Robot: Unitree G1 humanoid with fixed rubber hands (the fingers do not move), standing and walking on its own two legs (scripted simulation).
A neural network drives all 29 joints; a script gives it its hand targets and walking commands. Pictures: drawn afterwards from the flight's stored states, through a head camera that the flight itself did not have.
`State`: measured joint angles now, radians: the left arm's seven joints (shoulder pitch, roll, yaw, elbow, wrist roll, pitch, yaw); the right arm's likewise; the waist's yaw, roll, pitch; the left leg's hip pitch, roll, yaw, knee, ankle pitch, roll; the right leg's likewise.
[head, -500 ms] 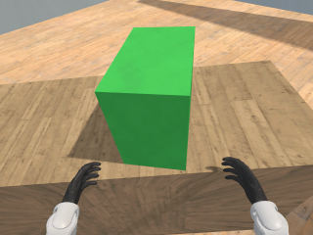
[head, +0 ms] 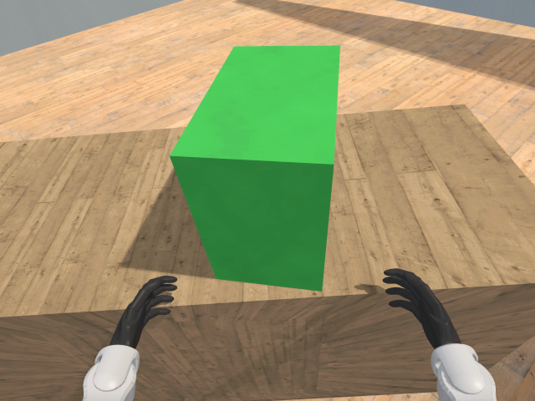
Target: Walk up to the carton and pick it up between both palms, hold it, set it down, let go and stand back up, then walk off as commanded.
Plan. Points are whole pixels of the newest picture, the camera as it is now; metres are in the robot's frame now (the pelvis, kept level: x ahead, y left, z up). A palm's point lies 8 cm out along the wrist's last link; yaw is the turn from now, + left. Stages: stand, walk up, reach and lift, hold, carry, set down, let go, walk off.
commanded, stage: stand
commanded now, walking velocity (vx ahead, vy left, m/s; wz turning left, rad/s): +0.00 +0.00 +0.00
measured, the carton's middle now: (276, 165) +0.49 +0.03 +0.10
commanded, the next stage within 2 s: walk off in 1.28 s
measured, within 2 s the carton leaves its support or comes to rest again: neither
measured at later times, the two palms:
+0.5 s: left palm (131, 332) +0.22 +0.24 +0.02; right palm (434, 327) +0.25 -0.19 +0.02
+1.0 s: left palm (130, 332) +0.22 +0.24 +0.02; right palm (433, 326) +0.25 -0.19 +0.02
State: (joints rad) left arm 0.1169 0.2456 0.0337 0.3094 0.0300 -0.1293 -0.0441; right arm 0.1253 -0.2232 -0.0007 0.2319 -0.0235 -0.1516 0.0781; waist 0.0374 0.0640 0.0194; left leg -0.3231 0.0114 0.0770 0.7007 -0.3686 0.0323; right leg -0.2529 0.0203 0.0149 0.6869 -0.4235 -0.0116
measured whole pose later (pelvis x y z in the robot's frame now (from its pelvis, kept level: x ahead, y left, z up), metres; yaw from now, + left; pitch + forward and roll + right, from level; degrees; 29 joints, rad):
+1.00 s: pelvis +0.00 +0.01 +0.00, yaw +0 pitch -1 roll -1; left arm 0.11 0.25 0.02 0.31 0.03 -0.14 -0.03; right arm 0.09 -0.22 0.00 0.30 0.00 -0.14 0.06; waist 0.04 0.04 0.02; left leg -0.31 0.01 0.08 0.67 -0.35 0.04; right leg -0.23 0.02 0.01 0.64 -0.39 0.00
